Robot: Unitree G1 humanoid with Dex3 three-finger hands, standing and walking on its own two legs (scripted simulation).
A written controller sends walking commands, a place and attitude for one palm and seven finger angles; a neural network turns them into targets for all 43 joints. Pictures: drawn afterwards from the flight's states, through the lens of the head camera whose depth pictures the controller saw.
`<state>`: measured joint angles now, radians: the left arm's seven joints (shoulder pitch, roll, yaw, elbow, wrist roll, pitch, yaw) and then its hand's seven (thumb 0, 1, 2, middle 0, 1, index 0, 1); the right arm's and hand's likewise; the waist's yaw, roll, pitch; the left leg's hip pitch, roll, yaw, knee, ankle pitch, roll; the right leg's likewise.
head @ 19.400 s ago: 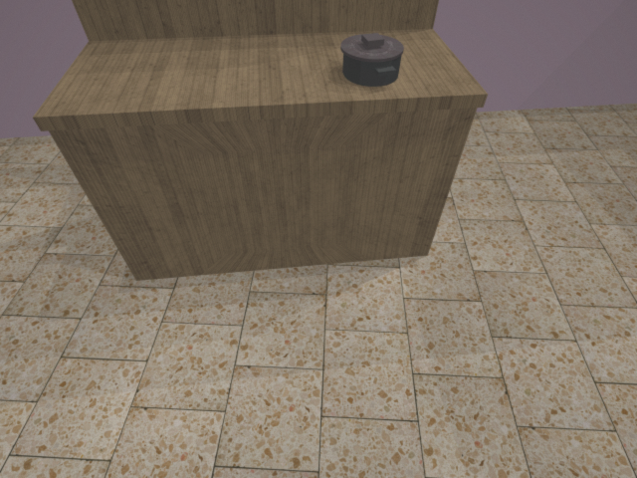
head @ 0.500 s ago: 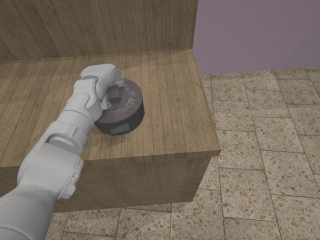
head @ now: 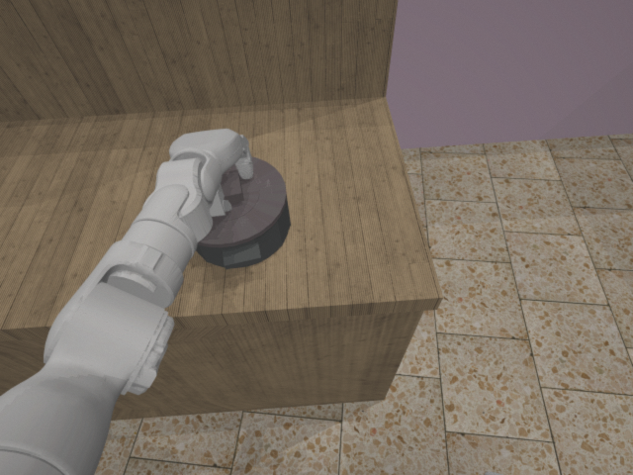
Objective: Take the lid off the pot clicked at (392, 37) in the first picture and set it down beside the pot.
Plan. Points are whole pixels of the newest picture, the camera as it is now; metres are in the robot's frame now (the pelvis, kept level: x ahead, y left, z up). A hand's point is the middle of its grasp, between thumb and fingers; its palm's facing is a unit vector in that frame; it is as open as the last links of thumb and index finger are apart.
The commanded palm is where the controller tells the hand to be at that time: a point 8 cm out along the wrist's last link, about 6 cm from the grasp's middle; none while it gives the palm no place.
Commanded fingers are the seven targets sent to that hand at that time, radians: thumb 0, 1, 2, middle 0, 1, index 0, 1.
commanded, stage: close the fingers and squeeze the knob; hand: left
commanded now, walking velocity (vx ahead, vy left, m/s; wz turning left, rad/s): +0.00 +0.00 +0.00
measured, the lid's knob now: (224, 188) +0.50 +0.13 +0.06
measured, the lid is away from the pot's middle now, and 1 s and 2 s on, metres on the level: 0.01 0.01 0.03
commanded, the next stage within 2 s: lift the lid straight up in 0.86 s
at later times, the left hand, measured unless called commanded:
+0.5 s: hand (218, 191) +0.47 +0.13 +0.09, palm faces -0.33 -0.08 -0.94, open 8.1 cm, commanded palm +0.46 +0.13 +0.15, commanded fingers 0.00 0.37 0.95 -0.66 -0.98 -0.73 -1.02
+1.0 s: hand (219, 191) +0.47 +0.13 +0.09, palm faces -0.35 -0.07 -0.93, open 7.6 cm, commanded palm +0.46 +0.13 +0.15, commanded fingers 0.00 0.59 1.02 -0.72 -1.01 -0.87 -1.07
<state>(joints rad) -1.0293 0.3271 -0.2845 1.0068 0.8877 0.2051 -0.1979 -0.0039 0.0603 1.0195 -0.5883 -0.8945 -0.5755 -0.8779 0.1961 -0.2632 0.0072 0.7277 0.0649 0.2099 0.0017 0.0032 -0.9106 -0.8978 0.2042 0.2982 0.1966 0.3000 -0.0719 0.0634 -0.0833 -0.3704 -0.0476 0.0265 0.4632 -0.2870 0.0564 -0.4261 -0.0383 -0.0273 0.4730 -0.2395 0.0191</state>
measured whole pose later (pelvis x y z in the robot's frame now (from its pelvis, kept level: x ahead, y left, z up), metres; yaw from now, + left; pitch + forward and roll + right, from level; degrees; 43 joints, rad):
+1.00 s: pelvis +0.00 +0.00 +0.00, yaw +0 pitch +10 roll +0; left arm -1.01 0.34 -0.28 0.99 0.89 0.20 -0.21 0.01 0.18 0.85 -0.53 -0.92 -0.68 -0.98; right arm 0.20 -0.27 0.01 0.73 0.07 0.21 -0.01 0.00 -0.91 -0.90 0.20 0.30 0.20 0.30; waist -0.07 0.06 -0.08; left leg -0.35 -0.04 0.03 0.45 -0.28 0.05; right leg -0.41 -0.03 -0.02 0.46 -0.23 0.02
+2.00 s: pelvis -0.01 +0.00 +0.01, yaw +1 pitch +8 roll +0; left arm -1.10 0.41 -0.28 0.89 0.87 0.24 -0.35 0.00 0.21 0.84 -0.53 -0.89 -0.75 -1.00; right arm 0.20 -0.28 0.01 0.73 0.06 0.15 -0.01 0.00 -0.91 -0.90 0.20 0.30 0.20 0.30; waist -0.06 0.07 -0.04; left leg -0.28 -0.06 0.02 0.40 -0.25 0.06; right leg -0.34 -0.04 -0.04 0.41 -0.21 0.02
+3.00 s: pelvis -0.01 +0.00 +0.01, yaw +1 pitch +7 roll +0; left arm -1.28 0.44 -0.29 0.93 0.90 0.30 -0.49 0.00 0.21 0.84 -0.53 -0.89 -0.76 -1.01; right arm 0.19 -0.29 0.02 0.72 0.06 0.14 -0.01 0.01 -0.91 -0.90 0.20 0.30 0.20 0.30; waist -0.07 0.06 -0.03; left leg -0.27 -0.06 0.01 0.37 -0.23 0.06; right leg -0.32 -0.04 -0.04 0.39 -0.19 0.02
